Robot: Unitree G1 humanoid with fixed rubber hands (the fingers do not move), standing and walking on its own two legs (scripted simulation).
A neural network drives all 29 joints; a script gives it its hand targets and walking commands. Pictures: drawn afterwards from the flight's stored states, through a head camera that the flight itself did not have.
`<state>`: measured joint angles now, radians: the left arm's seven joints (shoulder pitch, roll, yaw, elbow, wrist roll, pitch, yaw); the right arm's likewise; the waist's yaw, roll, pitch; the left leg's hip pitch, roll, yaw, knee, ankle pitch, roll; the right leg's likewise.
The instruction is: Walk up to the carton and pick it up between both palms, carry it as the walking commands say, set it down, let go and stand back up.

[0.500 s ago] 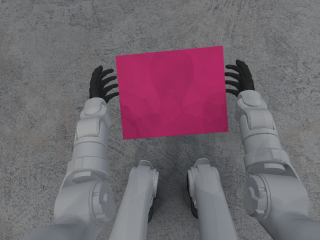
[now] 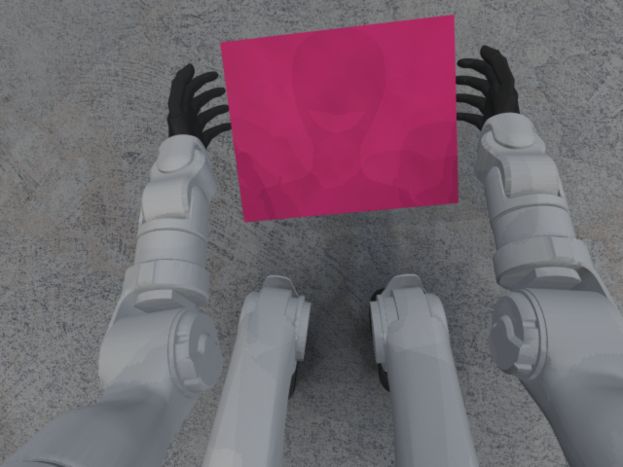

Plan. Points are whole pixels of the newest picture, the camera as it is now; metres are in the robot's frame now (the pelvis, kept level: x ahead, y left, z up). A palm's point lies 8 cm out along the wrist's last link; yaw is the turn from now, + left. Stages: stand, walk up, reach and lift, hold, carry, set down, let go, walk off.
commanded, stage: set down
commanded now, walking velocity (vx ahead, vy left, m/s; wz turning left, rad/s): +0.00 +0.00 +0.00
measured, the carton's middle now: (340, 129) +0.52 -0.02 -0.20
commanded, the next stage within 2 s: none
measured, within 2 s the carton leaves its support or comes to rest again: rests again in 1.98 s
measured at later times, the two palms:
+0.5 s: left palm (215, 142) +0.50 +0.16 -0.19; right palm (469, 123) +0.52 -0.20 -0.20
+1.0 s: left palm (228, 150) +0.51 +0.16 -0.26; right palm (456, 134) +0.52 -0.19 -0.27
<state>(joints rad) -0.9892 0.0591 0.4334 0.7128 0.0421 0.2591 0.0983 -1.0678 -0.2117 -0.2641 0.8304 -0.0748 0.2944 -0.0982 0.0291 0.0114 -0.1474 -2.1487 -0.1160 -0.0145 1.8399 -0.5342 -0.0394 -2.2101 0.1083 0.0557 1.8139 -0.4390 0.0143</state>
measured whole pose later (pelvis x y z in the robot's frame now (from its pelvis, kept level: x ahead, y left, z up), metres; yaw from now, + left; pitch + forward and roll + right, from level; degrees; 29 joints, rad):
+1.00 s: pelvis +0.00 +0.00 -0.10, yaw +1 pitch +37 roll +1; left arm -1.26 0.20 0.24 0.98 -0.13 0.13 0.17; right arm -1.35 -0.40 -0.03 1.14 0.17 0.15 -0.10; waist 0.00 0.03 0.27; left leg -2.25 -0.12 0.01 2.22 -0.62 -0.02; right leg -2.29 0.05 0.00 2.19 -0.55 0.00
